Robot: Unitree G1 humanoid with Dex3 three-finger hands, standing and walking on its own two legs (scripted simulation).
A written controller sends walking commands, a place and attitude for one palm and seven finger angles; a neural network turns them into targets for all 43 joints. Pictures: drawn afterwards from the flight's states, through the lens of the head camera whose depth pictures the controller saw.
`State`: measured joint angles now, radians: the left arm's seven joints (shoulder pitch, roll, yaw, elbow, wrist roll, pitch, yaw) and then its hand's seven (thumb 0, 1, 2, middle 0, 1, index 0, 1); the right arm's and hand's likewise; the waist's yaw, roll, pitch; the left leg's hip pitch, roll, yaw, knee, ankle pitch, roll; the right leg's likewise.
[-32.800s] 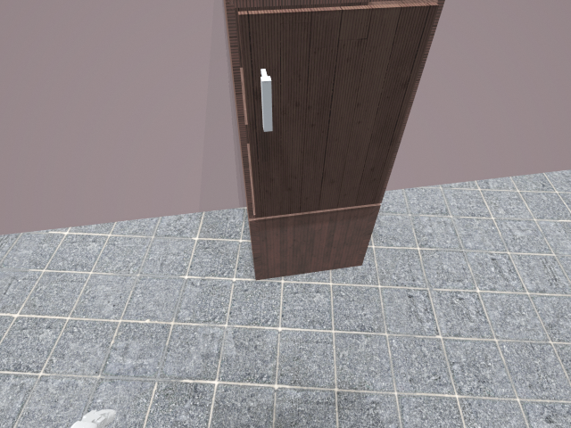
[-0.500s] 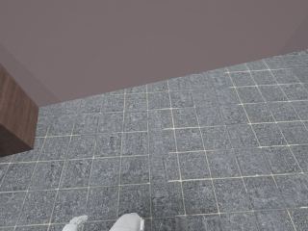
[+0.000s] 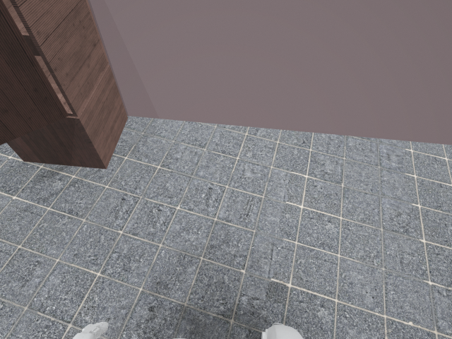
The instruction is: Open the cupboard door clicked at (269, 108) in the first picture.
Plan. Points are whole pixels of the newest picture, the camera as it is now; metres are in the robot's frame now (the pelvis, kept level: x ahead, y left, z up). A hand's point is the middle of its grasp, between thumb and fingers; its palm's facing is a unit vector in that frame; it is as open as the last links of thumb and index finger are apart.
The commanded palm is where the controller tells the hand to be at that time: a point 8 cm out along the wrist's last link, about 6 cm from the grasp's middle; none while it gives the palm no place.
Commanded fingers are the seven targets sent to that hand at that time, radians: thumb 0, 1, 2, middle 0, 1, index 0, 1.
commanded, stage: turn to face it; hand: left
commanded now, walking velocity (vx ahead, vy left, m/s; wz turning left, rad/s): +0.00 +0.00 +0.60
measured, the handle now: out of the picture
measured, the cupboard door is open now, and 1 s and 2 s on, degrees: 45 45 45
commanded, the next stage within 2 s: take the last steps up to it in 1.10 s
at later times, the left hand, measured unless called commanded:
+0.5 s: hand out of the picture -0.01 +0.18 -0.17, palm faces +0.36 -0.90 -0.23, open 7.3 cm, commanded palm none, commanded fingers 0.00 0.90 0.90 -0.20 -0.30 -0.20 -0.30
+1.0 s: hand out of the picture +0.01 +0.18 -0.16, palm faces +0.55 -0.79 -0.28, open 7.4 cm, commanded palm none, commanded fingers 0.00 0.90 0.90 -0.20 -0.30 -0.20 -0.30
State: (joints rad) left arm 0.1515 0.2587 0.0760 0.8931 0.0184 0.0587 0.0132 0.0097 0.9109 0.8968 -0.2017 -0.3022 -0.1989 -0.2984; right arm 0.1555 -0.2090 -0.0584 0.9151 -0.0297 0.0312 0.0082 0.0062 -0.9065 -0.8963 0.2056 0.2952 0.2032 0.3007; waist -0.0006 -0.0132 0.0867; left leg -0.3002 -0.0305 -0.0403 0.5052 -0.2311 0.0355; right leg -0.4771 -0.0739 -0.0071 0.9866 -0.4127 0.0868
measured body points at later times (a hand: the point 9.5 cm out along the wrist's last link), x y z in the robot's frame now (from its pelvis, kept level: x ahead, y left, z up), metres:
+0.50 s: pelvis +0.01 -0.03 -0.01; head +0.06 +0.00 +0.44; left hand -0.03 +0.22 -0.16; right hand +0.19 -0.24 -0.14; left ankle -0.02 +0.08 -0.72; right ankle +0.01 -0.15 -0.74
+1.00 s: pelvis +0.03 -0.04 -0.01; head +0.07 -0.03 +0.44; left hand -0.02 +0.23 -0.14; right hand +0.21 -0.22 -0.17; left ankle -0.02 +0.07 -0.73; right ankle +0.08 -0.14 -0.74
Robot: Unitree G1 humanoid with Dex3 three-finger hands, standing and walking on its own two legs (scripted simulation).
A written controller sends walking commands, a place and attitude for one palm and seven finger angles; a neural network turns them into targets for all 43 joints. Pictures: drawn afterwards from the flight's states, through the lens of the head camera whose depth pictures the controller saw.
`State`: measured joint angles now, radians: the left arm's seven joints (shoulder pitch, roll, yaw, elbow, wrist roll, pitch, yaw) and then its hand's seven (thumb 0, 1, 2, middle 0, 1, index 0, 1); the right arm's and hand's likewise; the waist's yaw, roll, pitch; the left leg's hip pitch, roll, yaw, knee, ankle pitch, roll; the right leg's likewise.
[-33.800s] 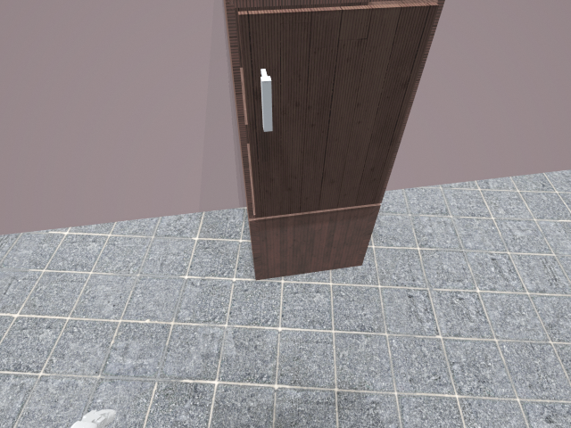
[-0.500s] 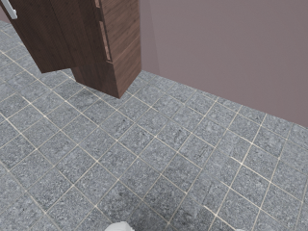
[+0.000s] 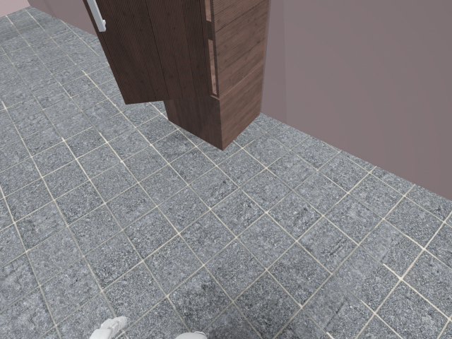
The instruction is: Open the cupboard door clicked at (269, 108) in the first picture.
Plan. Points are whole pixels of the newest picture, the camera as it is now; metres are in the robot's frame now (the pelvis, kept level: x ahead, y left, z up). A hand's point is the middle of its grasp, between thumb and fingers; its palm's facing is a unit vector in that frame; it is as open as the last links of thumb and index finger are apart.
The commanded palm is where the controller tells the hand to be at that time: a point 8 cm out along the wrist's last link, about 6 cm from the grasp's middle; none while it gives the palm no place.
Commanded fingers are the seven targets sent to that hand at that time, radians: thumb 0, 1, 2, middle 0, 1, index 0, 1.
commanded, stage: turn to face it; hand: left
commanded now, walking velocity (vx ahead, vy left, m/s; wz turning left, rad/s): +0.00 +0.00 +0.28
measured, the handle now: (96, 9) +1.06 +0.48 +0.08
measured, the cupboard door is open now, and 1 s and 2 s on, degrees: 45 45 45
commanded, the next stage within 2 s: take the last steps up to it in 0.10 s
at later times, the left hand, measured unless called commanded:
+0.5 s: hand out of the picture +0.00 +0.24 -0.17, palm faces +0.22 -0.95 -0.20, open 7.4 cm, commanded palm none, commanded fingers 0.00 0.90 0.90 -0.20 -0.30 -0.20 -0.30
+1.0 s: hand (125, 301) +0.21 +0.23 -0.14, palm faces +0.28 -0.94 -0.22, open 7.1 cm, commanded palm none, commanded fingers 0.00 0.90 0.90 -0.20 -0.30 -0.20 -0.30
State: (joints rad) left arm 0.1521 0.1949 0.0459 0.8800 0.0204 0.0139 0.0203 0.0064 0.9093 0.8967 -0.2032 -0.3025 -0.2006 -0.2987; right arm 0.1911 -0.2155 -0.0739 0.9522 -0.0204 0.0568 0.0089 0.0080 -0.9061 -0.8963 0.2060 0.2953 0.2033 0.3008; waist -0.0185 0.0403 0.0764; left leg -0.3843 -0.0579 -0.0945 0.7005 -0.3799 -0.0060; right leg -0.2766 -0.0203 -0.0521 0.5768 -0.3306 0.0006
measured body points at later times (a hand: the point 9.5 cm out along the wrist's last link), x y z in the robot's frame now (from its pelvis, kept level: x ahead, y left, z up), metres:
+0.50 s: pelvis +0.02 +0.04 +0.01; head +0.05 +0.06 +0.46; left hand -0.01 +0.29 -0.15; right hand +0.12 -0.19 -0.13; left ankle -0.02 +0.11 -0.73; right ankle +0.01 -0.10 -0.66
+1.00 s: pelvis +0.17 +0.03 +0.02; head +0.20 +0.03 +0.46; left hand +0.19 +0.28 -0.13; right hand +0.18 -0.19 -0.15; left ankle +0.13 +0.17 -0.66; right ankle +0.18 -0.05 -0.73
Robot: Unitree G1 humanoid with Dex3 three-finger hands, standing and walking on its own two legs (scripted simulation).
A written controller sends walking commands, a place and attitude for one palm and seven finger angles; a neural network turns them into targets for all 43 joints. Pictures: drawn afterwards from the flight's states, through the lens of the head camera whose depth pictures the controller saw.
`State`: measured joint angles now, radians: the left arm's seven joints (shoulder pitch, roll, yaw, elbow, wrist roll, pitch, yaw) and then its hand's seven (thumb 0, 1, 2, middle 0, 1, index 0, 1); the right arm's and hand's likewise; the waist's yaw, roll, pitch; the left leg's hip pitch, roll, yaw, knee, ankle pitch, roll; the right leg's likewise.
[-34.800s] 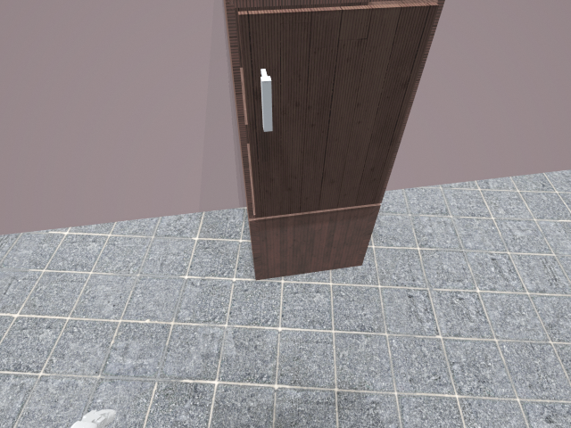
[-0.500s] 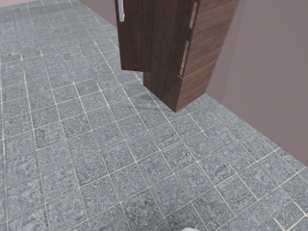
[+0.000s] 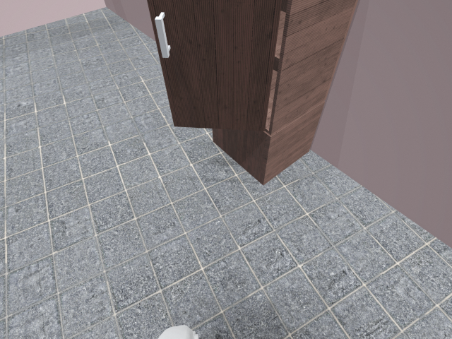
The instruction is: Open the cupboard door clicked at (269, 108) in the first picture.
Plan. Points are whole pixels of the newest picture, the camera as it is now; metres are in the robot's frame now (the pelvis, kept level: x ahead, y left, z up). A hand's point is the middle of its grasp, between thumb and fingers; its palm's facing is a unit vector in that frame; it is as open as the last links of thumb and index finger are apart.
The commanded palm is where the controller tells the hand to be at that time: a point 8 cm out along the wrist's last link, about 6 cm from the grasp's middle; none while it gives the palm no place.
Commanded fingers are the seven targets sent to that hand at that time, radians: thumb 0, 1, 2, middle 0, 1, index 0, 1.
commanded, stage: take the last steps up to it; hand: left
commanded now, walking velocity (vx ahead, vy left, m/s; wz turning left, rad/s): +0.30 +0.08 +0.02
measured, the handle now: (164, 35) +0.97 +0.23 +0.06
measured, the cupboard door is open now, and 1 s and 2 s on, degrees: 45 45 45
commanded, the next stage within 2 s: come to a stop and stand still in 0.84 s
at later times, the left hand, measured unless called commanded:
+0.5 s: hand (116, 306) +0.21 +0.25 -0.17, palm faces +0.03 -0.98 -0.18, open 7.3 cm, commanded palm none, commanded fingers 0.00 0.90 0.90 -0.20 -0.30 -0.20 -0.30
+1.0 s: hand (144, 227) +0.40 +0.23 -0.18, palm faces +0.02 -0.98 -0.19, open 7.1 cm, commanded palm none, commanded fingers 0.00 0.90 0.90 -0.20 -0.30 -0.20 -0.30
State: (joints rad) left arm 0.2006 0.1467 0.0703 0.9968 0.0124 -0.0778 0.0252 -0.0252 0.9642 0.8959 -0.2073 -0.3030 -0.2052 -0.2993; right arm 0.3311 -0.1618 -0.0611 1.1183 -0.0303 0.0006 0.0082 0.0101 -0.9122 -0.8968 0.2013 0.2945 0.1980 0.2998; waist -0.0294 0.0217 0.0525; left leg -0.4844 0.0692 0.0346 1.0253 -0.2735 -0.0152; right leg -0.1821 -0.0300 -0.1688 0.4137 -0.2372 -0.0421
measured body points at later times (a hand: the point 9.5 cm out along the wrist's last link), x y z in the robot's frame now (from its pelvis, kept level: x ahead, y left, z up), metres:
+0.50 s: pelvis +0.18 +0.08 +0.00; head +0.21 +0.08 +0.45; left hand +0.21 +0.31 -0.16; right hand +0.22 -0.16 -0.15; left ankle +0.18 +0.16 -0.74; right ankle +0.20 -0.05 -0.68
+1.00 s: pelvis +0.37 +0.05 +0.00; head +0.41 +0.06 +0.45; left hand +0.40 +0.29 -0.16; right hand +0.39 -0.18 -0.16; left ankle +0.44 +0.17 -0.73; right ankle +0.31 -0.06 -0.74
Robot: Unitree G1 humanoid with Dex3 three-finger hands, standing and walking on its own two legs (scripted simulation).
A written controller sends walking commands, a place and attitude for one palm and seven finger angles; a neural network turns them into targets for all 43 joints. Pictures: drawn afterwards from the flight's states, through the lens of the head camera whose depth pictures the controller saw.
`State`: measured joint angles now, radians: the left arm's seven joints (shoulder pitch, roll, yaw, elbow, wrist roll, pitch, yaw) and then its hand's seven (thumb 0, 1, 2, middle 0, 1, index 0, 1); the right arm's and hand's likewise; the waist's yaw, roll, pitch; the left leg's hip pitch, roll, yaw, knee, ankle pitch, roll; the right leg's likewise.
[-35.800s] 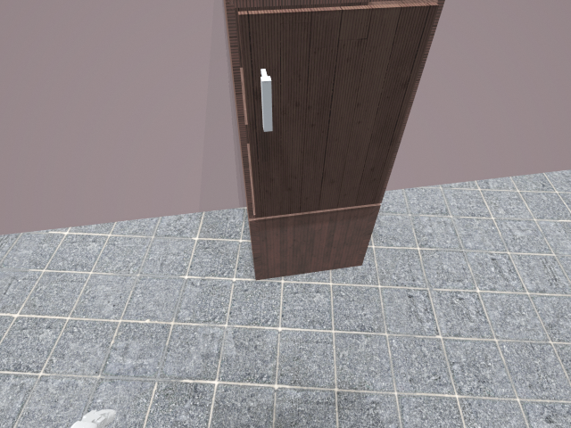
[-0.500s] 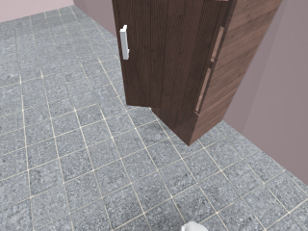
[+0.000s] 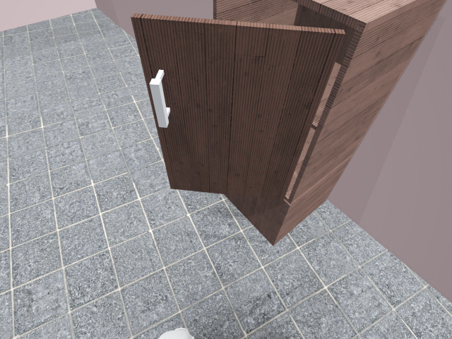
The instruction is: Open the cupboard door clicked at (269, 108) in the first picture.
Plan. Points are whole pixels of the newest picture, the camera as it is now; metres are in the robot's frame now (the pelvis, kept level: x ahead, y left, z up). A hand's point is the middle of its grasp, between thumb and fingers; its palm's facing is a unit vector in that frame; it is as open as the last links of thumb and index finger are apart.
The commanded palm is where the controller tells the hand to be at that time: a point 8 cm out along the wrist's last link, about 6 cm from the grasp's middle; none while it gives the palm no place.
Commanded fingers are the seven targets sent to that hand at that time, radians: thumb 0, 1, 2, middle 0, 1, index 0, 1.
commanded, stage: come to a stop and stand still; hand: left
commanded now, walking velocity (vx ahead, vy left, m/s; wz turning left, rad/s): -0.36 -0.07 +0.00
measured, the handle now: (162, 99) +0.60 +0.19 +0.06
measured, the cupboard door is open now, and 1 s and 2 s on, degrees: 45 45 45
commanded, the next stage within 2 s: look again from close up in 0.84 s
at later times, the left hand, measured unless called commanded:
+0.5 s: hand out of the picture +0.07 +0.18 -0.17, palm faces +0.00 -0.96 -0.27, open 7.4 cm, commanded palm none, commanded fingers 0.00 0.90 0.90 -0.20 -0.30 -0.20 -0.30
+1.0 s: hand out of the picture +0.02 +0.16 -0.18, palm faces -0.04 -0.98 -0.21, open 7.3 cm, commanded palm none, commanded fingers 0.00 0.90 0.90 -0.20 -0.30 -0.20 -0.30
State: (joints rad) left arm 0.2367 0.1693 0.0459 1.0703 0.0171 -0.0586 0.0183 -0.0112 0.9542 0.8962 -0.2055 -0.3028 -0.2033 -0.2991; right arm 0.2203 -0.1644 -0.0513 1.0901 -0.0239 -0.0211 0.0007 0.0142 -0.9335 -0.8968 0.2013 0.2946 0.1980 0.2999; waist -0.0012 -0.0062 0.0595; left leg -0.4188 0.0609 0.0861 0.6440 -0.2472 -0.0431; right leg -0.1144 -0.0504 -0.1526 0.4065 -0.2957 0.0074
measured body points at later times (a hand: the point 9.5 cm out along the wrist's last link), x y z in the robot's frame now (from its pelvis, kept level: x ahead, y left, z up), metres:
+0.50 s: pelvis +0.01 -0.01 -0.01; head +0.03 -0.03 +0.44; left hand +0.07 +0.23 -0.15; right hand +0.07 -0.26 -0.17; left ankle +0.07 +0.11 -0.73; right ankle +0.00 -0.14 -0.74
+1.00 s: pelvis +0.00 -0.01 -0.01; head +0.01 -0.02 +0.44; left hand +0.02 +0.21 -0.16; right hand -0.01 -0.23 -0.17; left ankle +0.01 +0.09 -0.74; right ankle +0.00 -0.14 -0.74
